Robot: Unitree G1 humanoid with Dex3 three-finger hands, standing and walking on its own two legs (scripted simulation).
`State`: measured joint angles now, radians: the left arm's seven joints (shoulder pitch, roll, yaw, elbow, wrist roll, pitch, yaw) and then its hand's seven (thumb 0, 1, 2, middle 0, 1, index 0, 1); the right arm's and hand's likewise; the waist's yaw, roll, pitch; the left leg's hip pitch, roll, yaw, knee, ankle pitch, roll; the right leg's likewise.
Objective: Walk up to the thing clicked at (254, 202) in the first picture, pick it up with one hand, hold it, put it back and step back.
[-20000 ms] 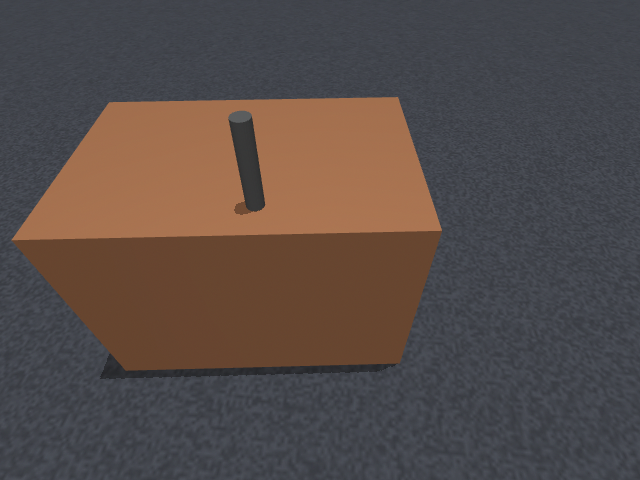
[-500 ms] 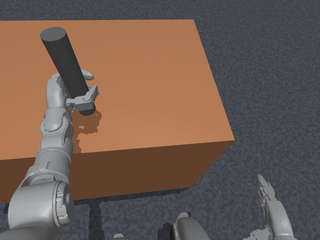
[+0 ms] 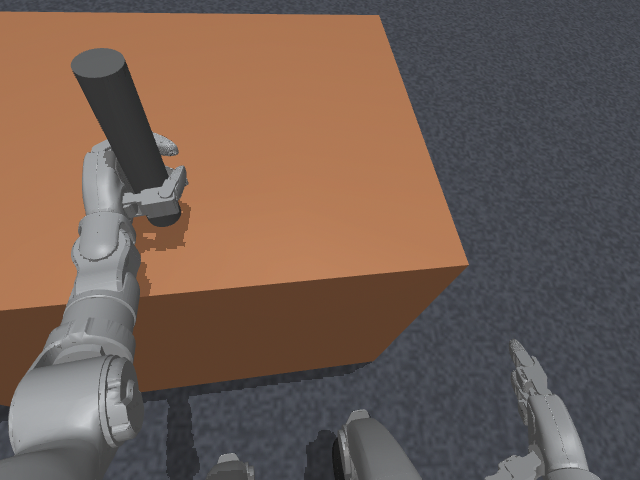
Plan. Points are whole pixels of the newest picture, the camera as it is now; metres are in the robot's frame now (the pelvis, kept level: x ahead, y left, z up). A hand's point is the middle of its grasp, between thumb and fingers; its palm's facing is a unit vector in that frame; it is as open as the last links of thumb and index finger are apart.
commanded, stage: lower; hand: left
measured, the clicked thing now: (138, 154) +0.50 +0.15 +0.09
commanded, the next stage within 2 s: loosen in 0.26 s
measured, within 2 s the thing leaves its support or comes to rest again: rests again in 0.16 s
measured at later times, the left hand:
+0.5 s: hand (162, 187) +0.50 +0.14 +0.03, palm faces +0.04 -1.00 +0.01, open 5.9 cm
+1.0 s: hand (162, 188) +0.50 +0.14 +0.03, palm faces +0.05 -1.00 +0.02, open 12.6 cm
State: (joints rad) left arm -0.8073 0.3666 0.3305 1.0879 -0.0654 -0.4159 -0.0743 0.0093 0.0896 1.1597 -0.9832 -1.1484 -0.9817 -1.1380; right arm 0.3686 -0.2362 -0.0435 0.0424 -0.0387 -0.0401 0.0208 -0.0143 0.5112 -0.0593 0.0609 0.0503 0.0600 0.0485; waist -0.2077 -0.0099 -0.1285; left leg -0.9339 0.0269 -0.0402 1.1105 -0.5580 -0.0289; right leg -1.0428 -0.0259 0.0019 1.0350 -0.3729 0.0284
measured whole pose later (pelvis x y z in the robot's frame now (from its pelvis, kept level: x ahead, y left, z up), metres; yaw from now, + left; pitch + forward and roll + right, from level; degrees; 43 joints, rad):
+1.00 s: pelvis -0.01 +0.00 -0.01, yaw +0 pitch +23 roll -1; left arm -0.82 0.39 0.36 1.11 -0.07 -0.45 -0.08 0.00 -0.30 0.39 -0.59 -0.50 -0.60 -0.50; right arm 0.39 -0.24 -0.03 -0.03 -0.05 -0.03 0.03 -0.01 0.51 -0.06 0.06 0.05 0.06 0.05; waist -0.23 -0.02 -0.13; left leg -1.01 0.02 -0.05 1.18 -0.58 -0.03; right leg -1.12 -0.03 0.00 1.11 -0.39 0.02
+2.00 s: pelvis +0.02 +0.00 +0.05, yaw +0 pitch +11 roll +0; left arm -0.56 0.52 0.31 0.78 0.00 -0.04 -0.05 -0.01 -0.52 0.06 -0.06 -0.05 -0.06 -0.05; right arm 0.41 -0.23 -0.03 0.22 0.05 0.03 0.00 -0.01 0.49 -0.07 0.06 0.05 0.06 0.05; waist -0.05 0.00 -0.09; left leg -0.52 0.03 -0.02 0.78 -0.45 -0.03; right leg -0.64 -0.03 0.01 0.75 -0.30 0.03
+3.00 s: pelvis +0.01 -0.01 +0.05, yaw +2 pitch +4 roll +1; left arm 0.57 0.27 0.22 -0.26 -0.07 -0.08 0.04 -0.01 -0.50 0.03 -0.05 -0.05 -0.06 -0.04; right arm 0.45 -0.20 -0.11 0.23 0.05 -0.06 -0.06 -0.02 0.50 -0.06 0.06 0.05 0.06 0.05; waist 0.03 0.02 -0.07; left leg -0.43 0.01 -0.05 0.82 -0.47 -0.04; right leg -0.55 -0.05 -0.02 0.83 -0.34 0.02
